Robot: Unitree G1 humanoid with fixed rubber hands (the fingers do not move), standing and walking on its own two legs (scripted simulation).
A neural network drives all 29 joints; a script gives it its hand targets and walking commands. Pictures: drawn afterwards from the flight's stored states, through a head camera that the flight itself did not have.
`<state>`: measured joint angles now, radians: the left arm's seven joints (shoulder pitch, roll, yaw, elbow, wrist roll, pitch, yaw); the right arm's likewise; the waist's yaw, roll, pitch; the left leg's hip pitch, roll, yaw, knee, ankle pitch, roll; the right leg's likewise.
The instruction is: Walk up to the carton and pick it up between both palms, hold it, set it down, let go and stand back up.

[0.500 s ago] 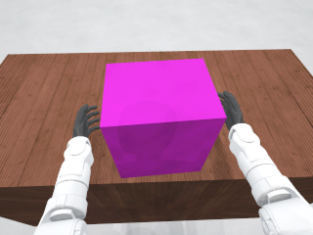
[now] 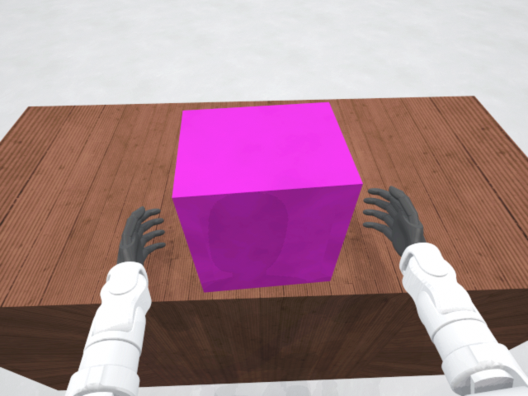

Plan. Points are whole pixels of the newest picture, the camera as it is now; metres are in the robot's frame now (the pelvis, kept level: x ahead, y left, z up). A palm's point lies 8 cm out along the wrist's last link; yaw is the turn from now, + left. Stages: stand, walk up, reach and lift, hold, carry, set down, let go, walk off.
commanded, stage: set down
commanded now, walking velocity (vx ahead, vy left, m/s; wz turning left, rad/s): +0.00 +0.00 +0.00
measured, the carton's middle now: (262, 203) +0.44 +0.03 +0.05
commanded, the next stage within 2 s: none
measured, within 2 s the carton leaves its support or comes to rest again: neither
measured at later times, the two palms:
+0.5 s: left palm (123, 293) +0.28 +0.23 +0.03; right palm (429, 280) +0.29 -0.21 +0.05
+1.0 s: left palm (113, 333) +0.22 +0.23 +0.02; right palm (453, 336) +0.22 -0.22 +0.04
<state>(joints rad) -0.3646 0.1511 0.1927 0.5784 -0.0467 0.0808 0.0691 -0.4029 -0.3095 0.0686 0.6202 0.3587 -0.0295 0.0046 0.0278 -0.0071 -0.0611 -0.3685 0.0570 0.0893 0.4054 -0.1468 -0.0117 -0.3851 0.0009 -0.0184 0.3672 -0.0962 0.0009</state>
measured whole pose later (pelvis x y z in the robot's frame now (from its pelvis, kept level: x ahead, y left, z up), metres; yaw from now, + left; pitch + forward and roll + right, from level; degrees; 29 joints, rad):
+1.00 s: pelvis +0.01 -0.01 +0.00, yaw +0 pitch -1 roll +0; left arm 0.17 0.15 0.10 0.09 -0.05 0.15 0.09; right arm 0.29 -0.31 0.01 0.03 0.32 0.02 0.02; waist 0.03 -0.01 0.02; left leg -0.18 0.05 0.09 0.36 -0.15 -0.01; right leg -0.21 0.00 -0.02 0.36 -0.12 0.00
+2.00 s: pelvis +0.04 +0.00 +0.01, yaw +0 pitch +0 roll +0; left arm 0.26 0.15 0.06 0.13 -0.05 0.07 0.04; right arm 0.31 -0.27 0.03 0.24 0.19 -0.08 0.03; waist 0.03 -0.01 0.07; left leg -0.15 0.05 0.09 0.35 -0.19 -0.01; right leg -0.18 0.00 -0.02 0.34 -0.16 0.00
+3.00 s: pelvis +0.06 -0.01 +0.00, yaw +0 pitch -1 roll +1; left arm 0.26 0.28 0.01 0.66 -0.05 -0.01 0.02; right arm 0.29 -0.26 -0.07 0.80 0.00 -0.05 0.02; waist 0.03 -0.01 -0.01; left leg -0.14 0.05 0.09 0.46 -0.29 -0.02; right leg -0.20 -0.01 -0.01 0.50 -0.29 0.00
